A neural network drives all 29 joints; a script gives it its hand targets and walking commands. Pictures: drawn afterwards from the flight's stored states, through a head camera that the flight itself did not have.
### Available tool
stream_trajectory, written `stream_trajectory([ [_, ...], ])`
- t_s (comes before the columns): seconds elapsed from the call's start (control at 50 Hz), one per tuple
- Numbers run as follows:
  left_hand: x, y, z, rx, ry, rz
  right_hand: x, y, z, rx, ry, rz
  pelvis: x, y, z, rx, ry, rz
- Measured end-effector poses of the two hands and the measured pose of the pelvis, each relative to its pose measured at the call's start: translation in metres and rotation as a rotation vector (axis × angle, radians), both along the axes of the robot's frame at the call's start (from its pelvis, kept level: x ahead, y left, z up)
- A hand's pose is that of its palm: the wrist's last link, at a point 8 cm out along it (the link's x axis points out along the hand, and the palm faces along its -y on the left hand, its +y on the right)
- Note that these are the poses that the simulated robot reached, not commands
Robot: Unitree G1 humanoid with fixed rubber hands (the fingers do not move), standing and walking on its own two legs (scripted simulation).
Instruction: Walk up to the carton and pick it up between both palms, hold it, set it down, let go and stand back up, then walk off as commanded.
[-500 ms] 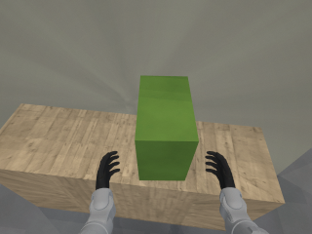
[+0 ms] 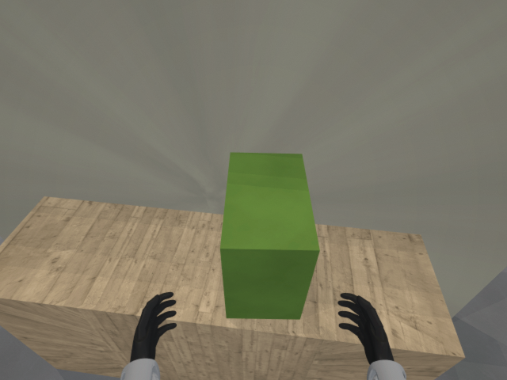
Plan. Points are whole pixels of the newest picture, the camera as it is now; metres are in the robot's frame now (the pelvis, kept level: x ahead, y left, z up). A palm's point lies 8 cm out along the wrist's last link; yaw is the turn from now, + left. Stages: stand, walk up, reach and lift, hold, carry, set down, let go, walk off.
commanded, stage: set down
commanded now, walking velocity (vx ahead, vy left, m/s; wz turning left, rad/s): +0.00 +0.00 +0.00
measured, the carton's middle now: (264, 234) +0.46 -0.04 -0.08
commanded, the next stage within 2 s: let go in 1.54 s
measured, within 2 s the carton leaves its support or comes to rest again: neither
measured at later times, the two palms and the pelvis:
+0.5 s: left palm (145, 355) +0.20 +0.18 -0.07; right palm (378, 350) +0.19 -0.20 -0.06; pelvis +0.01 +0.00 +0.00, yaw +0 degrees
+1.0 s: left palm out of the picture +0.16 +0.20 -0.08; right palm out of the picture +0.14 -0.21 -0.06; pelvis +0.01 +0.00 +0.01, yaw +0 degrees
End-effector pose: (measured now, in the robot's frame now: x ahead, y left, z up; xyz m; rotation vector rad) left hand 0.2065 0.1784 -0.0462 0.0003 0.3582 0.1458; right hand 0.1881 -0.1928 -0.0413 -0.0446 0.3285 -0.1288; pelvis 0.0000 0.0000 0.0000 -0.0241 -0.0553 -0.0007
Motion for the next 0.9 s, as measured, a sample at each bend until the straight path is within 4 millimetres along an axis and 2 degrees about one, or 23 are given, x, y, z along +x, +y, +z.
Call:
stream_trajectory([
  [0.2, -0.020, -0.003, -0.016, -0.008, 0.110, -0.018, -0.018, -0.007, -0.011, -0.010, 0.114, 0.005, -0.007, 0.000, 0.001, 0.001, -0.019, 0.000],
  [0.34, -0.014, 0.001, -0.016, 0.014, 0.135, -0.022, -0.012, -0.009, -0.012, -0.003, 0.140, -0.006, -0.003, -0.001, 0.001, 0.002, -0.012, 0.000],
  [0.5, -0.003, 0.006, -0.022, 0.027, 0.204, -0.024, 0.001, -0.011, -0.014, -0.001, 0.173, -0.012, 0.013, -0.001, 0.004, 0.003, 0.019, -0.001],
  [0.62, 0.002, 0.008, -0.023, 0.015, 0.217, -0.036, -0.002, -0.012, -0.020, -0.003, 0.207, -0.024, 0.027, 0.000, 0.006, 0.002, 0.032, 0.000],
  [0.76, -0.011, 0.012, -0.027, 0.007, 0.255, -0.044, -0.016, -0.014, -0.021, -0.021, 0.218, -0.024, 0.034, 0.002, 0.008, 0.000, 0.025, -0.001],
  [0.9, -0.030, 0.019, -0.029, 0.018, 0.290, -0.042, -0.030, -0.017, -0.019, -0.029, 0.221, -0.022, 0.023, 0.003, 0.009, 0.000, 0.005, -0.002],
])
